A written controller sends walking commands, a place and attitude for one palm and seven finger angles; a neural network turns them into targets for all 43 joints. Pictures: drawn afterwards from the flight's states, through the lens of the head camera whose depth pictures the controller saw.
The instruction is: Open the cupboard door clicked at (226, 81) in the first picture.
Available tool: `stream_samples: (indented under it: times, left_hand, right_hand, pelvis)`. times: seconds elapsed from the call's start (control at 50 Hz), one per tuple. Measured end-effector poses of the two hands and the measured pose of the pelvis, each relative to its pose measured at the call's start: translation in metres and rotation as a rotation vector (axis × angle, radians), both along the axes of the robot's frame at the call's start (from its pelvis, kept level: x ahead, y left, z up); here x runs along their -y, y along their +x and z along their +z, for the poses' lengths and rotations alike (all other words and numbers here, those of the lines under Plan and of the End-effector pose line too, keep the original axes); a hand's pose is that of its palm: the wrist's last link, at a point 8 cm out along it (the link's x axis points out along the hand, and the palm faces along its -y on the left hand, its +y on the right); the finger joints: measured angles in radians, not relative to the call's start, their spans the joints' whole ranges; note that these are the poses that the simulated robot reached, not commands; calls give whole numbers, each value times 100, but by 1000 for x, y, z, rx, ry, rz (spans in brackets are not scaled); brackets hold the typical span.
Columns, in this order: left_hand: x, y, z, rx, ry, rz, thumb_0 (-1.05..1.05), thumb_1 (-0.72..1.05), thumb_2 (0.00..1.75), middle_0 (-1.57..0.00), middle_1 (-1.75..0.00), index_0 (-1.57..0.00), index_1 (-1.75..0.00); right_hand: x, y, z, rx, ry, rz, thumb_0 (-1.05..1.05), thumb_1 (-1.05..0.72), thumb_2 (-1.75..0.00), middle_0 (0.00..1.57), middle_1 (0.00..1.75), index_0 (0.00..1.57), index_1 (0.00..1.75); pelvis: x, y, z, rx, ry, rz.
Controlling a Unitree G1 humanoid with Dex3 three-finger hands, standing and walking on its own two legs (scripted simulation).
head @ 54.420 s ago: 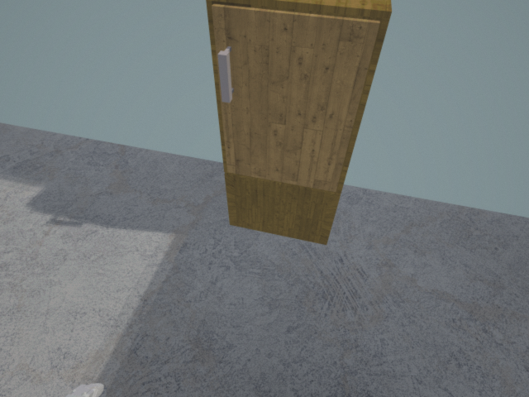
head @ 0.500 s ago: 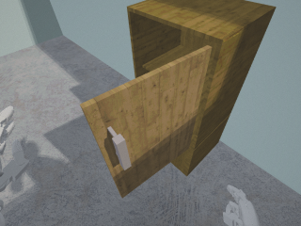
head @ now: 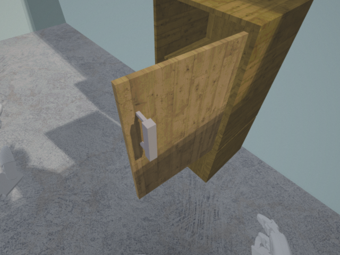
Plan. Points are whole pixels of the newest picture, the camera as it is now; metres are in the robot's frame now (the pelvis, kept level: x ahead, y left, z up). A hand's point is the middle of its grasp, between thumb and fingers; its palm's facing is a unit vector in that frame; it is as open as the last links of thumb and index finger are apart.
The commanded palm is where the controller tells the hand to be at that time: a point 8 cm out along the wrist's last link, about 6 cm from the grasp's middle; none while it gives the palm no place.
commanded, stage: step back with the hand held close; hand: left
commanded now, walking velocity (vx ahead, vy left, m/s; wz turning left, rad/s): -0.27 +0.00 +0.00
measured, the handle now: (145, 136) +0.40 +0.09 +0.04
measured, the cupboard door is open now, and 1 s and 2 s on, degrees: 83 83 83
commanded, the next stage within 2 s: stop stepping back and stand still in 0.48 s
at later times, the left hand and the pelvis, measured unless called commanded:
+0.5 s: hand out of the picture +0.12 +0.28 +0.19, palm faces +0.48 -0.78 -0.41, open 7.4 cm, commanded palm +0.06 +0.30 +0.19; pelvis -0.08 +0.01 +0.01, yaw -1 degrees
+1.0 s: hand out of the picture +0.04 +0.22 +0.17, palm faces +0.37 -0.81 -0.45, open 7.4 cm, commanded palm -0.02 +0.26 +0.19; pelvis -0.18 -0.03 +0.00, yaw -4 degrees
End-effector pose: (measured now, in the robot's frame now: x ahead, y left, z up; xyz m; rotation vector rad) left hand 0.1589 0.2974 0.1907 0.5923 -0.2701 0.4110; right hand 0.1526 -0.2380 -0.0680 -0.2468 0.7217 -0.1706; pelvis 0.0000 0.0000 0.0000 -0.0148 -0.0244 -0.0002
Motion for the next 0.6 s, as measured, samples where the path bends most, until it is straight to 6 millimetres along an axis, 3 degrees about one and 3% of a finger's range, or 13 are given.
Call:
stream_samples:
  times: [0.18,0.32,0.44,0.6]
  left_hand:
    - [2,-31,2,53,3,24,2,89,89,-21,-30,-21,-30]
    - [-9,-49,-3,54,-3,-33,1,89,89,-22,-30,-21,-30]
    - [-22,-73,12,55,-1,2,2,89,89,-22,-30,-21,-30]
    - [7,-86,9,49,-104,-68,2,89,89,-21,-30,-21,-30]
  right_hand:
    - [-6,-16,-12,-21,19,52,1,-91,-90,21,30,20,30]
    - [-8,-34,-3,-35,-36,42,1,-91,-90,21,30,20,30]
    - [-22,-55,11,-5,-14,44,1,-91,-90,20,30,20,30]
    - [-24,-88,19,24,30,73,1,-91,-90,21,30,21,30]
  pelvis:
    - [5,-23,-6,2,0,34]
    - [-7,-49,-7,-12,-7,48]
    - [-8,-68,8,-36,-47,12]
    - [7,-110,16,-93,-52,-33]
